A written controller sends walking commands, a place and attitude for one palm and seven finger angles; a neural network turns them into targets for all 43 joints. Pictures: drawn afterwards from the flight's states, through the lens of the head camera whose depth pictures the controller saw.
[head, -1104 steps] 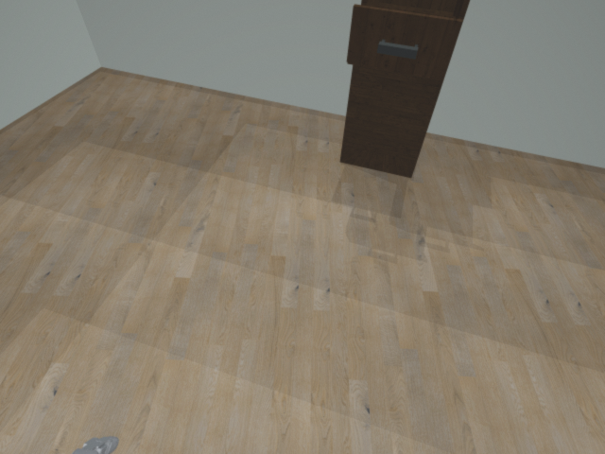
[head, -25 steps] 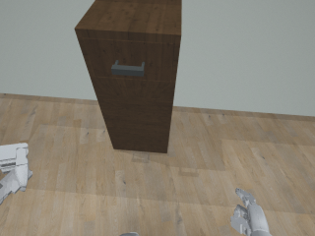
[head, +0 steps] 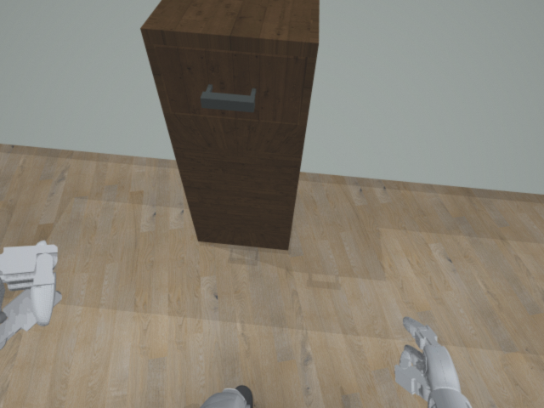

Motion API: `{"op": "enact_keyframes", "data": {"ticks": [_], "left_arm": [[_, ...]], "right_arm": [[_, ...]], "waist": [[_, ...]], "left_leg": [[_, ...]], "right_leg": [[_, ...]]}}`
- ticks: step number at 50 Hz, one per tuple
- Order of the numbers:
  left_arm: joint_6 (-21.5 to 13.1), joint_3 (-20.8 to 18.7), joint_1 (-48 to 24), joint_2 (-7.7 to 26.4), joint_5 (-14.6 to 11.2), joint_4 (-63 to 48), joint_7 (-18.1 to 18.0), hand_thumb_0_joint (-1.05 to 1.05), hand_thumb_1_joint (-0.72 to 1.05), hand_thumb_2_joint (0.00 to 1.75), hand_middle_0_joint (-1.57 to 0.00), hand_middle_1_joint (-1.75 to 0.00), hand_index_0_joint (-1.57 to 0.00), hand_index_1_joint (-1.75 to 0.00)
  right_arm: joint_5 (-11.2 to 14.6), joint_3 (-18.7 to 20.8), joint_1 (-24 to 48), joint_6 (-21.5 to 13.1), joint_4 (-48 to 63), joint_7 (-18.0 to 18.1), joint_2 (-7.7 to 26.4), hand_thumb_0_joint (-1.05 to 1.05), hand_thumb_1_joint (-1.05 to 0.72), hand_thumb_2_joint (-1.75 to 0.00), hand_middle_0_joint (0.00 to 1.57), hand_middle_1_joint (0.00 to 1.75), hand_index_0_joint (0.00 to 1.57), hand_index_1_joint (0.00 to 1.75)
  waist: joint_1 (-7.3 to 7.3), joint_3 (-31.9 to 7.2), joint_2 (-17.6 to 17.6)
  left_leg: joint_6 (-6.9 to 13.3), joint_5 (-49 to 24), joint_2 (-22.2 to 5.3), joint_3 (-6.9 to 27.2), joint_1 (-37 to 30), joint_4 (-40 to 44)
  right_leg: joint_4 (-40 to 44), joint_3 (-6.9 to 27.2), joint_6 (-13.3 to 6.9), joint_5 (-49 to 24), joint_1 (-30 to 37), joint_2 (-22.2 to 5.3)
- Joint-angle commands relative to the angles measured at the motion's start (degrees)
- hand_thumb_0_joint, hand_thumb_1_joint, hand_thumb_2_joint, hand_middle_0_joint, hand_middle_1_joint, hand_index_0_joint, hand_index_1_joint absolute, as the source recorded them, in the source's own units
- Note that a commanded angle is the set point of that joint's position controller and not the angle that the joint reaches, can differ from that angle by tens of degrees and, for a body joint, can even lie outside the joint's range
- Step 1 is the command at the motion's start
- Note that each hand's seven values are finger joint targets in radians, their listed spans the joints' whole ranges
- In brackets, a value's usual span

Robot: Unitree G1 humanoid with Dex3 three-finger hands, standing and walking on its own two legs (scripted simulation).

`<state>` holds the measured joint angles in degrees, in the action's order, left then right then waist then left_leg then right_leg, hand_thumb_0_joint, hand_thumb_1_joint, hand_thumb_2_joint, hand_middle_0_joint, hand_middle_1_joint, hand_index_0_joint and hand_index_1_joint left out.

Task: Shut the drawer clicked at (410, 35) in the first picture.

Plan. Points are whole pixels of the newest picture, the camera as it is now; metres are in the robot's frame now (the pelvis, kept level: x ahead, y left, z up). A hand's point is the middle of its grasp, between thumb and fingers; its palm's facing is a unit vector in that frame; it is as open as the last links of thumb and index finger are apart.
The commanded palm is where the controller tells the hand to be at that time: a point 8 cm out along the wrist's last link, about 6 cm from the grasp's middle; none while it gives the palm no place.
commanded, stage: step back with the hand held close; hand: left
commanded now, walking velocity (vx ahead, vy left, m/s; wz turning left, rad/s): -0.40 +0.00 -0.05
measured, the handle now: (230, 96) +0.77 +0.15 +0.00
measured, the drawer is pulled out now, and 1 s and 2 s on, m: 0.00 0.00 0.00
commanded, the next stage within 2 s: stop stepping back and stand still in 0.32 s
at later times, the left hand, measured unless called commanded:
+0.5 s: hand out of the picture +0.12 +0.24 +0.18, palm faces +0.22 -0.88 -0.42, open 3.3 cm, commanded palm +0.07 +0.30 +0.19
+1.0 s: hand out of the picture +0.07 +0.28 +0.17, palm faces +0.33 -0.84 -0.43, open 3.3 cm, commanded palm +0.00 +0.32 +0.19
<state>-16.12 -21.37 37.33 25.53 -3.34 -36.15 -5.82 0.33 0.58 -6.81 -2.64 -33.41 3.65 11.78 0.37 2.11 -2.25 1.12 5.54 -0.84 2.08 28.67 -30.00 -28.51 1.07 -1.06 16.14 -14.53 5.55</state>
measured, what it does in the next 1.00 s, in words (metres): walks backwards: right foot, then left foot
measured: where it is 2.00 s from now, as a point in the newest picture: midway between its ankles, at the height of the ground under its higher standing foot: outside the picture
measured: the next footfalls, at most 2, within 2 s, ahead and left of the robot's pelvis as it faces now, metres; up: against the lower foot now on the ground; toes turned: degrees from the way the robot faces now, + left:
right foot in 0.40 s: -0.12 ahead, -0.05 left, +0.00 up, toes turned -4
left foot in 0.84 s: -0.07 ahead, +0.16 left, +0.00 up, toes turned +0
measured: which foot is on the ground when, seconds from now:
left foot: down 0.00-0.68, up 0.70-0.82, down 0.84-1.00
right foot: down 0.00-0.12, up 0.14-0.38, down 0.40-1.00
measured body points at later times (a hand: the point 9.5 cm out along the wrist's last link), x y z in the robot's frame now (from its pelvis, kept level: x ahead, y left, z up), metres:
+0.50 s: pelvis -0.09 +0.03 +0.00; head -0.08 +0.06 +0.45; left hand +0.10 +0.29 +0.20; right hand +0.06 -0.21 -0.08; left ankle +0.04 +0.09 -0.73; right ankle -0.17 -0.10 -0.73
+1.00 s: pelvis -0.14 +0.05 +0.01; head -0.14 +0.07 +0.46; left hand +0.05 +0.32 +0.19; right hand +0.00 -0.19 -0.07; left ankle -0.09 +0.16 -0.73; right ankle -0.17 -0.05 -0.72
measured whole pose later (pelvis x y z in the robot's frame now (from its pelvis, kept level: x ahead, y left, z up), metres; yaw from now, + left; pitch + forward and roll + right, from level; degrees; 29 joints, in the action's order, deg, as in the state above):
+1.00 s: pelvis -0.14 +0.05 +0.01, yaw -3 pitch +0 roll +1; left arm -11.0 -21.6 33.9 22.0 -1.7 -31.9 -8.4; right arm -0.9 -1.2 -13.0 -8.5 -36.8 4.2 9.8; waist 1.4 -0.8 2.8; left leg 1.3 10.1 1.8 0.0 17.4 -27.7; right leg -37.2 -1.1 0.2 24.4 -15.2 0.1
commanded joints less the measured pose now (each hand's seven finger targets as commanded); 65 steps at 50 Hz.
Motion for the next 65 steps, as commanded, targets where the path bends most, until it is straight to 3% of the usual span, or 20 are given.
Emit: {"op": "enact_keyframes", "data": {"ticks": [1,4,6,8,17,21,23,26,28,31,33,36,40,45,48,51,56,62,63,65], "left_arm": [[-2.77,-7.81,-2.65,8.61,-1.02,-7.62,-2.76,0.00,0.90,0.90,-1.40,-1.60,-1.40,-1.60],[-2.78,-6.50,-4.59,7.73,-0.29,-6.61,-2.57,0.00,0.90,0.90,-1.40,-1.60,-1.40,-1.60],[-4.39,-6.79,-5.15,8.26,0.00,-8.57,-1.79,0.00,0.90,0.90,-1.40,-1.60,-1.40,-1.60],[-3.90,-7.62,-4.63,7.72,0.55,-9.49,-1.61,0.00,0.90,0.90,-1.40,-1.60,-1.40,-1.60],[-2.26,-5.52,-0.92,7.38,-1.50,-12.70,-1.81,0.00,0.90,0.90,-1.40,-1.60,-1.40,-1.60],[-3.92,-7.37,-7.52,11.11,-1.80,-13.23,-2.39,0.00,0.90,0.90,-1.40,-1.60,-1.40,-1.60],[-0.74,-6.44,-1.65,7.41,-1.51,-6.97,-2.18,0.00,0.90,0.90,-1.40,-1.60,-1.40,-1.60],[1.01,-5.75,-4.51,6.85,-0.97,-8.30,-1.90,0.00,0.90,0.90,-1.40,-1.60,-1.40,-1.60],[0.27,-8.51,-0.77,7.82,-0.84,-8.67,-2.62,0.00,0.90,0.90,-1.40,-1.60,-1.40,-1.60],[0.96,-8.03,2.29,8.07,-0.79,-11.64,-2.30,0.00,0.90,0.90,-1.40,-1.60,-1.40,-1.60],[1.47,-6.99,5.65,7.39,-0.02,-11.27,-1.75,0.00,0.90,0.90,-1.40,-1.60,-1.40,-1.60],[2.28,-7.12,-0.71,6.51,-0.37,-12.02,-2.69,0.00,0.90,0.90,-1.40,-1.60,-1.40,-1.60],[1.73,-3.68,-7.95,3.70,1.74,-2.61,-4.38,0.00,0.90,0.90,-1.40,-1.60,-1.40,-1.60],[-0.29,-5.46,-7.60,6.39,1.47,-12.15,-3.31,0.00,0.90,0.90,-1.40,-1.60,-1.40,-1.60],[0.27,-5.18,-2.64,5.14,1.42,-11.75,-3.42,0.00,0.90,0.90,-1.40,-1.60,-1.40,-1.60],[1.51,-6.23,2.71,5.02,1.42,-9.33,-3.54,0.00,0.90,0.90,-1.40,-1.60,-1.40,-1.60],[3.06,-5.93,-2.64,4.36,0.28,-5.47,-4.02,0.00,0.90,0.90,-1.40,-1.60,-1.40,-1.60],[1.22,-4.07,-5.03,4.08,0.75,-7.53,-3.94,0.00,0.90,0.90,-1.40,-1.60,-1.40,-1.60],[10.40,16.34,-8.86,-5.51,6.92,40.71,4.61,0.00,0.90,0.90,-1.40,-1.60,-1.40,-1.60],[16.05,15.48,-9.58,-10.25,5.41,43.46,5.38,0.00,0.90,0.90,-1.32,-1.51,-1.32,-1.51]], "right_arm": [[-0.06,3.14,2.95,-1.86,7.74,1.11,6.38,0.00,-0.90,-0.90,0.20,0.30,0.20,0.30],[-0.33,2.30,3.35,-1.72,8.11,2.00,7.14,0.00,-0.90,-0.90,0.20,0.30,0.20,0.30],[-0.83,2.35,4.43,-3.25,9.51,2.08,9.41,0.00,-0.90,-0.90,0.20,0.30,0.20,0.30],[-2.24,2.84,2.80,-4.26,9.14,1.74,8.54,0.00,-0.90,-0.90,0.20,0.30,0.20,0.30],[-2.45,2.29,-1.29,-4.95,5.82,-0.69,6.55,0.00,-0.90,-0.90,0.20,0.30,0.20,0.30],[-1.95,1.47,-0.25,-4.71,4.52,0.39,5.88,0.00,-0.90,-0.90,0.20,0.30,0.20,0.30],[-0.86,2.15,0.51,-4.51,5.04,1.09,6.38,0.00,-0.90,-0.90,0.20,0.30,0.20,0.30],[-0.35,1.04,2.72,-5.31,7.28,2.39,7.74,0.00,-0.90,-0.90,0.20,0.30,0.20,0.30],[-1.12,0.92,1.34,-6.17,7.34,2.20,7.65,0.00,-0.90,-0.90,0.20,0.30,0.20,0.30],[-1.18,1.11,0.34,-6.42,8.22,1.20,6.64,0.00,-0.90,-0.90,0.20,0.30,0.20,0.30],[-0.84,1.49,-0.96,-5.44,7.85,0.67,6.54,0.00,-0.90,-0.90,0.20,0.30,0.20,0.30],[-0.83,2.48,-1.21,-4.42,6.03,0.46,7.07,0.00,-0.90,-0.90,0.20,0.30,0.20,0.30],[-0.52,1.49,-1.02,-6.67,3.67,2.24,7.50,0.00,-0.90,-0.90,0.20,0.30,0.20,0.30],[-1.10,0.72,-1.14,-8.92,5.02,1.92,6.45,0.00,-0.90,-0.90,0.20,0.30,0.20,0.30],[-1.15,0.90,-1.25,-9.65,5.54,0.57,6.01,0.00,-0.90,-0.90,0.20,0.30,0.20,0.30],[-1.07,0.94,-0.53,-8.02,6.41,0.18,6.49,0.00,-0.90,-0.90,0.20,0.30,0.20,0.30],[-0.46,1.68,-0.50,-4.59,5.63,0.45,5.89,0.00,-0.90,-0.90,0.20,0.30,0.20,0.30],[-0.27,1.06,0.92,-6.29,6.11,1.64,6.68,0.00,-0.90,-0.90,0.20,0.30,0.20,0.30],[-1.37,4.64,-1.27,-7.29,-7.11,-4.33,15.43,0.00,-0.90,-0.90,0.20,0.30,0.20,0.30],[-1.08,2.87,-4.94,-1.86,-5.50,-3.70,8.93,0.00,-0.90,-0.90,0.20,0.30,0.20,0.30]], "waist": [[1.11,-5.09,6.20],[0.86,-1.87,0.12],[0.03,-5.74,-13.82],[-0.88,-9.42,-11.31],[-0.81,-15.30,-9.21],[0.48,-11.63,8.62],[1.19,-7.10,10.26],[0.95,-0.50,-7.26],[-0.70,-5.58,-15.57],[-1.19,-9.62,-8.72],[-0.34,-9.73,1.96],[0.71,-3.95,12.06],[1.36,1.85,1.79],[0.35,-4.48,-13.67],[-0.22,-4.96,-5.49],[-0.30,-6.40,-5.78],[0.77,-1.44,11.07],[-0.39,-4.07,0.10],[2.23,-2.26,-0.19],[0.17,-7.09,1.93]], "left_leg": [[-1.67,8.46,1.68,0.32,-19.51,-13.01],[0.04,-1.23,-2.35,3.45,-15.31,4.91],[3.65,11.70,-11.96,15.50,-5.22,20.97],[7.25,24.54,-17.87,22.85,2.71,27.03],[-2.71,2.99,-8.64,4.61,-19.31,18.28],[-3.67,9.19,0.54,-0.61,-28.98,-11.42],[-2.63,6.33,0.47,-0.67,-26.06,-13.73],[-0.24,9.61,-5.31,8.82,-16.19,12.78],[-3.34,37.85,-9.68,21.07,-7.66,31.16],[-4.36,27.63,-6.20,10.39,-6.61,25.54],[-2.84,14.68,1.22,-1.37,-11.81,4.21],[-2.04,10.49,0.96,2.00,-8.09,-25.22],[0.75,12.04,-1.88,-0.61,-13.72,2.25],[3.53,10.81,-11.20,18.98,-15.08,18.67],[6.35,12.60,-12.86,17.47,-13.94,18.36],[2.00,17.36,-6.82,6.48,-8.12,13.55],[-1.01,13.78,0.18,-1.48,-1.44,-20.57],[1.74,-1.62,-5.33,1.35,-19.58,6.33],[2.96,-17.12,-8.34,5.79,-14.36,-4.75],[5.23,-18.30,-8.18,7.88,-10.26,-1.90]], "right_leg": [[14.96,9.78,-4.77,-2.17,-21.10,-17.20],[7.54,3.50,-0.37,-7.66,-12.93,-8.51],[-7.14,-0.69,1.80,1.20,0.60,-0.09],[-25.18,3.40,1.14,9.70,6.43,0.57],[9.59,-2.91,-2.00,7.14,3.26,-2.79],[18.95,5.48,-6.51,4.64,-21.65,-19.43],[13.72,1.05,-6.36,3.90,-21.87,-17.16],[2.76,-3.77,0.51,9.87,-11.61,-5.57],[-7.80,-3.70,-0.40,16.64,1.41,0.94],[1.47,-4.41,-1.20,13.57,10.28,0.42],[14.10,2.03,-2.99,12.28,3.27,-9.00],[20.03,15.23,-10.86,23.21,-14.62,-23.96],[9.38,2.01,-3.14,14.48,-10.68,-15.08],[-11.24,-3.07,1.54,7.72,-4.07,-4.95],[-10.25,-1.22,1.09,10.05,-2.60,-5.85],[4.82,-3.47,-0.17,4.90,8.18,-5.40],[18.28,19.81,-10.03,16.34,-2.62,-22.44],[3.78,0.73,-0.04,-5.82,-1.66,-11.18],[-8.91,-3.60,0.55,-18.29,-8.65,-13.43],[-10.26,-3.56,1.20,-8.61,-2.45,-9.46]]}}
